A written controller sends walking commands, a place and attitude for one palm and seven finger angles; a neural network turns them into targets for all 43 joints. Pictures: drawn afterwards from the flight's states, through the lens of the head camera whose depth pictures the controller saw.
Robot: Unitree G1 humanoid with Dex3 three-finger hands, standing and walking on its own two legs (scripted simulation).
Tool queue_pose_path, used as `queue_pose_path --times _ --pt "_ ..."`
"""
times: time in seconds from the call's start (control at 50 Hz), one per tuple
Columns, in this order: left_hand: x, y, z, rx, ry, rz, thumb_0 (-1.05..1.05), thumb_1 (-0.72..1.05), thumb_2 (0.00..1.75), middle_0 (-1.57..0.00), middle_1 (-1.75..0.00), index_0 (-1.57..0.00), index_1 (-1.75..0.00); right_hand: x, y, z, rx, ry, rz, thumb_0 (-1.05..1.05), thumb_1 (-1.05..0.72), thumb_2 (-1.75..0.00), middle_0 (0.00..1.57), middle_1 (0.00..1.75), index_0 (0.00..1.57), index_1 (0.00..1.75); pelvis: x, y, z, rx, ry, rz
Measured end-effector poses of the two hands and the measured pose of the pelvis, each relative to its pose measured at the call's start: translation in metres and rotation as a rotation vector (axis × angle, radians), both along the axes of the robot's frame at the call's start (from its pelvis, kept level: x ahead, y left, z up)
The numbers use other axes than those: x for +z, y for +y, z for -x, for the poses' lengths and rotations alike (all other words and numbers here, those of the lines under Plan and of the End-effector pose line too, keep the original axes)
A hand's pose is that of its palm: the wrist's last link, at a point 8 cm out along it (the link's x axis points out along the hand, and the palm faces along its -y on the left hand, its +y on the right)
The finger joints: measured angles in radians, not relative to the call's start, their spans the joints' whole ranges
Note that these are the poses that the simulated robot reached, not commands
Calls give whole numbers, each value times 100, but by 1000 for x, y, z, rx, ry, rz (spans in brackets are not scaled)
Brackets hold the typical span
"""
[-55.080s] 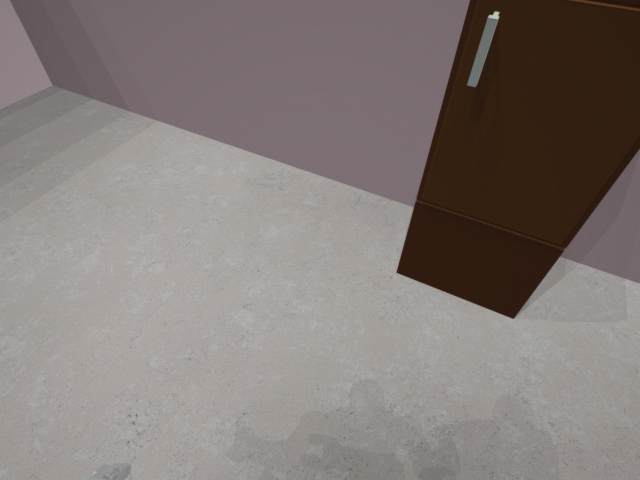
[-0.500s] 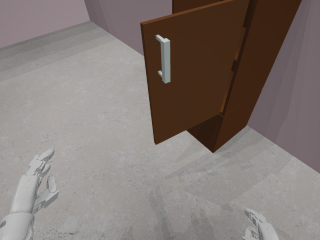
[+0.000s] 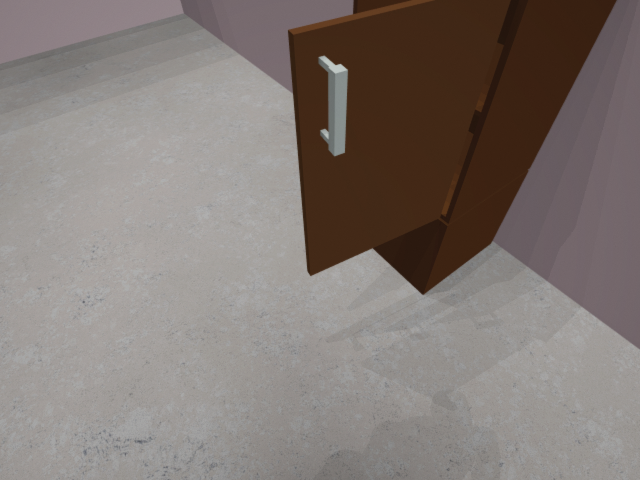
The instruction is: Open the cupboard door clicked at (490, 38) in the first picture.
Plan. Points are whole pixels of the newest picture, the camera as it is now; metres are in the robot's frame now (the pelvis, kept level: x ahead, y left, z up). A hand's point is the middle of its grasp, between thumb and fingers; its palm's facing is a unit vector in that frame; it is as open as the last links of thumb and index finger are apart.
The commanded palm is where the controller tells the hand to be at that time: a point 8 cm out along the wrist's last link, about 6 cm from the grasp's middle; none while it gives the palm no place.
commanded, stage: let the arm hang, fingers relaxed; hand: left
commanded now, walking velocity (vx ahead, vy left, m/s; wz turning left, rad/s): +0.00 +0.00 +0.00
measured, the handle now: (331, 107) +0.62 +0.02 +0.13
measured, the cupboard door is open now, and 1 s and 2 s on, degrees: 81 81 81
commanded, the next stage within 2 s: look to check the result in 0.50 s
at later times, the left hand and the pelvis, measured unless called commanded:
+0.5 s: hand out of the picture +0.05 +0.18 -0.17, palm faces +0.00 -0.98 -0.22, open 7.3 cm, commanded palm none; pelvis +0.01 +0.00 +0.00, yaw -1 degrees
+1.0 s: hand out of the picture +0.07 +0.20 -0.16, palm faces +0.00 -0.96 -0.28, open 7.4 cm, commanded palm none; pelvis +0.03 -0.01 +0.01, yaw -1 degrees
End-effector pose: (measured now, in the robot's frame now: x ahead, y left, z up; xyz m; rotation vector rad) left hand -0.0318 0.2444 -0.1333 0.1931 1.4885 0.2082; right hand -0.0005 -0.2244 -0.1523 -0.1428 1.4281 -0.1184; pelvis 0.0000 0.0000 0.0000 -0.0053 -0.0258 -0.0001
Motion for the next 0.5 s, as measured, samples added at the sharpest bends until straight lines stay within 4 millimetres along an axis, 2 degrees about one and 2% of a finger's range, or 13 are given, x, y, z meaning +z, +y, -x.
queue_pose_path --times 0.1,0.34,0.5 --pt "2 1 -14 -11 -35 -15 0 91 90 -20 -30 -20 -30 -4 7 -3 -9 -14 -23 1 -92 -90 20 30 20 30 1 -1 0 -5 -4 -4" --pt "-5 -21 -63 -54 -141 40 0 91 90 -20 -30 -20 -30 1 -2 -8 -33 -27 1 1 -92 -90 20 30 20 30 1 -3 -7 -14 -3 -8" --pt "-4 -21 -74 -55 -146 39 0 91 90 -20 -30 -21 -30 4 -7 -13 -34 -21 14 0 -91 -90 20 30 20 30 2 -5 -14 -14 2 -8"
